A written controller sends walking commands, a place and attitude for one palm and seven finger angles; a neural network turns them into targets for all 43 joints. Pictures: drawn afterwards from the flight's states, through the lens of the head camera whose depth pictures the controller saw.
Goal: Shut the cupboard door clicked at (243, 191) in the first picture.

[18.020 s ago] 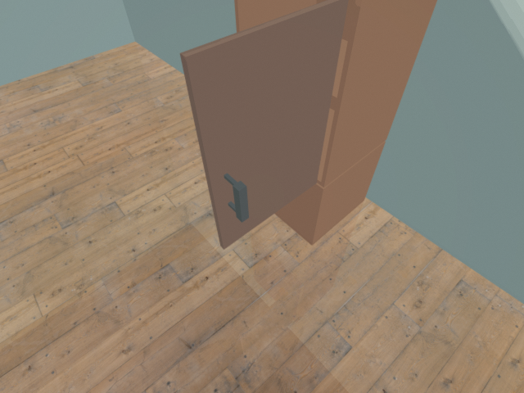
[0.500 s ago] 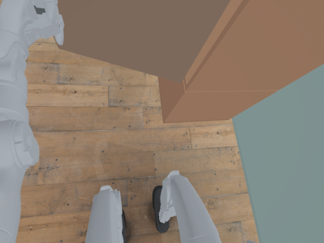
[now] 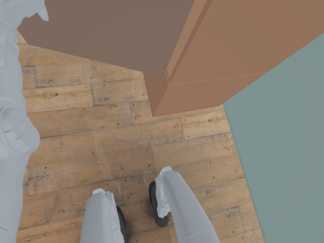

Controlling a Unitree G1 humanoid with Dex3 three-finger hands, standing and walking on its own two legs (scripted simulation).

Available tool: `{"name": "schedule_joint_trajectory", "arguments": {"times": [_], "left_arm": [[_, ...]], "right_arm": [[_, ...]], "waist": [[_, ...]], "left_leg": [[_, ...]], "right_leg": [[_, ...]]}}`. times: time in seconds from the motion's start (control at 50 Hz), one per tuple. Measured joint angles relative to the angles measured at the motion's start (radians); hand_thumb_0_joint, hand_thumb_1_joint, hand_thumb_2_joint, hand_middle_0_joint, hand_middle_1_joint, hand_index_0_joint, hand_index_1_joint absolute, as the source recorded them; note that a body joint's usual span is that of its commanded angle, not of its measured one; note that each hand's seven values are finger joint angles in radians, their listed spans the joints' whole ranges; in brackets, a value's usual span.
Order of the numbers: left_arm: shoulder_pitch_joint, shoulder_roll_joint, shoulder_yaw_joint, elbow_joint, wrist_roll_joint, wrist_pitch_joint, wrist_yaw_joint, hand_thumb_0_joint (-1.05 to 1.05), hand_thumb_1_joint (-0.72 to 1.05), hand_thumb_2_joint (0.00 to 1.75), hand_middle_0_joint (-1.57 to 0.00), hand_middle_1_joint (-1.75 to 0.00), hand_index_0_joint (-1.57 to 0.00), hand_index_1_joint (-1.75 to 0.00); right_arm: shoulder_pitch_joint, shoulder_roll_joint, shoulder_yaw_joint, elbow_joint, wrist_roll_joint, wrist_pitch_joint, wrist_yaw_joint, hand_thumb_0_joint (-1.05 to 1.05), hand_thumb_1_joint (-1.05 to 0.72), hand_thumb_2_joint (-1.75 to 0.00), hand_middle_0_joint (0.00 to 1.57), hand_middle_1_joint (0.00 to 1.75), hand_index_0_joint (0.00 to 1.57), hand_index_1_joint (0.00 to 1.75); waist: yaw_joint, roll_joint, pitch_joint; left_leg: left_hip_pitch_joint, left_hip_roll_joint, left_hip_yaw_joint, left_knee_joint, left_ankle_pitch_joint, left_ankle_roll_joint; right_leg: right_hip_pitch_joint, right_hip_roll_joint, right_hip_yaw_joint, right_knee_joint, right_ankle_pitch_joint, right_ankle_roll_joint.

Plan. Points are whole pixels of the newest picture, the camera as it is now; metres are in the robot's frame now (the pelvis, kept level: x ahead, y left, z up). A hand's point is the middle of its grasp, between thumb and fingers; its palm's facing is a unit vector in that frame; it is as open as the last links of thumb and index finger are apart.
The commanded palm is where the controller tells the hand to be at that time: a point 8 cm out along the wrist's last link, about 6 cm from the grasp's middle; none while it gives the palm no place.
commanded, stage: pull the fist back off the door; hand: left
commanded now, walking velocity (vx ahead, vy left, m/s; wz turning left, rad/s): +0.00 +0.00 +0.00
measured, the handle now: out of the picture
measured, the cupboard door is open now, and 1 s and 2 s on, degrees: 68 69 69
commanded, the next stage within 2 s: draw the hand back to the body in 0.78 s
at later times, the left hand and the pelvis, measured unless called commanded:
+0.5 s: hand (30, 36) +0.53 +0.15 +0.06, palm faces +0.00 -1.00 -0.03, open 3.1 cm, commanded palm +0.51 +0.19 +0.06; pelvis +0.00 -0.02 +0.03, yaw +3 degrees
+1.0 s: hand (30, 45) +0.51 +0.15 +0.07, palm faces +0.01 -1.00 +0.00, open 3.1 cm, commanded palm +0.45 +0.20 +0.09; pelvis +0.00 +0.00 +0.03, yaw +3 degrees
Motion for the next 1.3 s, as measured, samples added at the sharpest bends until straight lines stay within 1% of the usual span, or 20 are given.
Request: {"name": "schedule_joint_trajectory", "arguments": {"times": [0.02, 0.08, 0.1, 0.14, 0.2, 0.28, 0.4, 0.5, 0.56, 0.64, 0.72, 0.82, 0.88, 0.96, 1.0, 1.04, 1.08, 1.16, 1.22, 1.3], "left_arm": [[0.019, -0.019, 0.013, -0.02, 0.004, -0.009, 0.053, 0.02, 0.81, 0.88, -1.3, -1.5, -1.29, -1.5], [0.091, -0.083, 0.015, -0.101, 0.047, -0.056, 0.189, 0.02, 0.82, 0.88, -1.3, -1.5, -1.29, -1.5], [0.117, -0.099, 0.015, -0.118, 0.06, -0.073, 0.216, 0.02, 0.83, 0.88, -1.3, -1.5, -1.29, -1.5], [0.16, -0.117, 0.014, -0.129, 0.074, -0.099, 0.237, 0.02, 0.85, 0.89, -1.3, -1.5, -1.29, -1.5], [0.2, -0.125, 0.008, -0.118, 0.068, -0.106, 0.218, 0.02, 0.87, 0.89, -1.3, -1.5, -1.29, -1.5], [0.218, -0.125, -0.01, -0.089, 0.033, -0.116, 0.177, 0.02, 0.88, 0.9, -1.3, -1.5, -1.29, -1.5], [0.218, -0.121, -0.068, -0.037, -0.004, -0.16, 0.143, 0.02, 0.89, 0.9, -1.3, -1.5, -1.29, -1.5], [0.258, -0.154, -0.112, -0.017, -0.029, -0.174, 0.124, 0.02, 0.9, 0.9, -1.3, -1.5, -1.29, -1.5], [0.293, -0.184, -0.104, -0.034, -0.038, -0.188, 0.128, 0.02, 0.9, 0.9, -1.3, -1.5, -1.29, -1.5], [0.356, -0.217, -0.084, -0.109, -0.035, -0.242, 0.149, 0.02, 0.9, 0.9, -1.3, -1.5, -1.29, -1.5], [0.397, -0.233, -0.095, -0.163, -0.032, -0.277, 0.162, 0.02, 0.9, 0.9, -1.3, -1.5, -1.29, -1.5], [0.381, -0.247, -0.147, -0.118, -0.043, -0.242, 0.163, 0.02, 0.9, 0.9, -1.3, -1.5, -1.3, -1.5], [0.35, -0.257, -0.155, -0.074, -0.051, -0.223, 0.169, 0.02, 0.9, 0.9, -1.3, -1.5, -1.3, -1.5], [0.353, -0.278, -0.136, -0.096, -0.052, -0.241, 0.179, 0.02, 0.9, 0.9, -1.3, -1.5, -1.3, -1.5], [0.413, -0.296, -0.119, -0.181, -0.051, -0.256, 0.176, 0.02, 0.9, 0.9, -1.3, -1.5, -1.29, -1.5], [0.508, -0.312, -0.118, -0.287, -0.058, -0.255, 0.173, 0.02, 0.9, 0.9, -1.3, -1.5, -1.29, -1.5], [0.617, -0.327, -0.136, -0.39, -0.073, -0.229, 0.167, 0.02, 0.9, 0.9, -1.3, -1.5, -1.29, -1.5], [0.823, -0.362, -0.181, -0.563, -0.12, -0.146, 0.155, 0.02, 0.9, 0.9, -1.3, -1.5, -1.29, -1.5], [0.934, -0.378, -0.214, -0.66, -0.158, -0.125, 0.159, 0.02, 0.89, 0.9, -1.3, -1.5, -1.29, -1.5], [0.998, -0.379, -0.26, -0.731, -0.179, -0.147, 0.144, 0.02, 0.9, 0.9, -1.3, -1.5, -1.3, -1.5]], "right_arm": [[0.005, 0.003, -0.001, -0.008, -0.005, 0.003, 0.011, 0.01, -0.9, -0.9, 0.2, 0.3, 0.2, 0.3], [0.013, 0.016, -0.008, -0.019, -0.015, 0.009, 0.049, 0.01, -0.9, -0.9, 0.2, 0.3, 0.2, 0.3], [0.013, 0.021, -0.012, -0.018, -0.016, 0.013, 0.059, 0.01, -0.9, -0.9, 0.2, 0.3, 0.2, 0.3], [0.006, 0.029, -0.016, -0.01, -0.013, 0.022, 0.071, 0.01, -0.9, -0.9, 0.2, 0.3, 0.2, 0.3], [-0.009, 0.037, -0.018, 0.004, -0.001, 0.032, 0.072, 0.01, -0.9, -0.9, 0.2, 0.3, 0.2, 0.3], [-0.023, 0.031, -0.026, 0.022, 0.013, 0.024, 0.058, 0.01, -0.9, -0.9, 0.2, 0.3, 0.2, 0.3], [-0.038, -0.005, -0.047, 0.027, 0.02, 0.016, 0.043, 0.01, -0.9, -0.9, 0.2, 0.3, 0.2, 0.3], [-0.052, -0.032, -0.06, 0.018, 0.027, 0.027, 0.036, 0.01, -0.9, -0.9, 0.2, 0.3, 0.2, 0.3], [-0.066, -0.036, -0.064, 0.015, 0.028, 0.027, 0.031, 0.01, -0.9, -0.9, 0.2, 0.3, 0.2, 0.3], [-0.082, -0.027, -0.07, 0.018, 0.024, 0.021, 0.027, 0.01, -0.9, -0.9, 0.2, 0.3, 0.2, 0.3], [-0.091, -0.008, -0.071, 0.033, 0.025, 0.027, 0.029, 0.01, -0.9, -0.9, 0.2, 0.3, 0.2, 0.3], [-0.094, 0.012, -0.058, 0.049, 0.034, 0.042, 0.027, 0.01, -0.9, -0.9, 0.2, 0.3, 0.2, 0.3], [-0.097, 0.019, -0.048, 0.05, 0.034, 0.043, 0.024, 0.01, -0.9, -0.9, 0.2, 0.3, 0.2, 0.3], [-0.091, 0.022, -0.049, 0.038, 0.026, 0.039, 0.024, 0.01, -0.9, -0.9, 0.2, 0.3, 0.2, 0.3], [-0.085, 0.021, -0.059, 0.027, 0.028, 0.049, 0.029, 0.01, -0.9, -0.9, 0.2, 0.3, 0.2, 0.3], [-0.075, 0.019, -0.071, 0.014, 0.037, 0.063, 0.033, 0.01, -0.9, -0.9, 0.2, 0.3, 0.2, 0.3], [-0.065, 0.018, -0.08, 0.0, 0.053, 0.078, 0.036, 0.01, -0.9, -0.9, 0.2, 0.3, 0.2, 0.3], [-0.045, 0.021, -0.079, -0.027, 0.085, 0.095, 0.024, 0.01, -0.9, -0.9, 0.2, 0.3, 0.2, 0.3], [-0.044, 0.023, -0.071, -0.036, 0.098, 0.082, 0.003, 0.01, -0.9, -0.9, 0.2, 0.3, 0.2, 0.3], [-0.074, 0.013, -0.069, -0.032, 0.101, 0.049, -0.019, 0.01, -0.9, -0.9, 0.2, 0.3, 0.2, 0.3]], "waist": [[0.009, -0.001, 0.004], [0.031, -0.002, 0.005], [0.036, -0.001, 0.004], [0.046, -0.004, 0.005], [0.056, -0.012, 0.008], [0.065, -0.022, -0.006], [0.076, -0.034, -0.025], [0.089, -0.042, -0.026], [0.092, -0.046, -0.019], [0.094, -0.047, -0.019], [0.108, -0.041, -0.024], [0.129, -0.027, -0.026], [0.129, -0.025, -0.028], [0.122, -0.027, -0.036], [0.127, -0.026, -0.042], [0.14, -0.02, -0.048], [0.161, -0.014, -0.046], [0.208, -0.017, -0.035], [0.238, -0.032, -0.03], [0.263, -0.054, -0.028]], "left_leg": [[0.005, 0.001, 0.004, -0.005, 0.002, -0.001], [0.018, 0.001, 0.013, -0.025, 0.01, -0.006], [0.024, 0.001, 0.015, -0.032, 0.013, -0.008], [0.044, -0.001, 0.017, -0.046, 0.017, -0.012], [0.079, -0.004, 0.015, -0.07, 0.027, -0.018], [0.114, -0.009, 0.001, -0.099, 0.042, -0.028], [0.149, -0.014, -0.018, -0.117, 0.054, -0.036], [0.159, -0.02, -0.015, -0.116, 0.056, -0.032], [0.15, -0.023, -0.011, -0.108, 0.057, -0.028], [0.134, -0.024, -0.003, -0.094, 0.053, -0.023], [0.145, -0.029, 0.006, -0.093, 0.048, -0.017], [0.184, -0.04, 0.008, -0.114, 0.05, -0.009], [0.194, -0.045, 0.009, -0.124, 0.053, -0.005], [0.193, -0.045, 0.014, -0.127, 0.05, -0.002], [0.21, -0.04, 0.024, -0.138, 0.046, -0.002], [0.249, -0.035, 0.037, -0.164, 0.045, 0.0], [0.313, -0.032, 0.05, -0.208, 0.049, 0.004], [0.472, -0.038, 0.061, -0.333, 0.083, 0.005], [0.58, -0.047, 0.048, -0.421, 0.114, -0.002], [0.676, -0.056, 0.017, -0.483, 0.137, -0.009]], "right_leg": [[0.002, 0.001, 0.004, -0.002, 0.002, -0.001], [0.007, 0.003, 0.013, -0.012, 0.007, -0.003], [0.011, 0.003, 0.015, -0.015, 0.008, -0.005], [0.027, 0.002, 0.018, -0.021, 0.008, -0.008], [0.06, 0.001, 0.017, -0.037, 0.011, -0.014], [0.101, -0.003, 0.004, -0.064, 0.016, -0.023], [0.147, -0.008, -0.013, -0.086, 0.02, -0.031], [0.156, -0.014, -0.01, -0.081, 0.021, -0.028], [0.147, -0.016, -0.007, -0.073, 0.022, -0.025], [0.128, -0.018, 0.002, -0.059, 0.022, -0.019], [0.136, -0.022, 0.011, -0.054, 0.016, -0.012], [0.177, -0.031, 0.014, -0.072, 0.013, -0.001], [0.189, -0.035, 0.015, -0.081, 0.014, 0.003], [0.186, -0.034, 0.021, -0.083, 0.013, 0.006], [0.197, -0.028, 0.031, -0.092, 0.013, 0.008], [0.227, -0.02, 0.045, -0.114, 0.015, 0.012], [0.284, -0.013, 0.057, -0.151, 0.021, 0.017], [0.436, -0.011, 0.071, -0.26, 0.044, 0.021], [0.551, -0.017, 0.061, -0.343, 0.064, 0.019], [0.664, -0.024, 0.031, -0.411, 0.076, 0.014]]}}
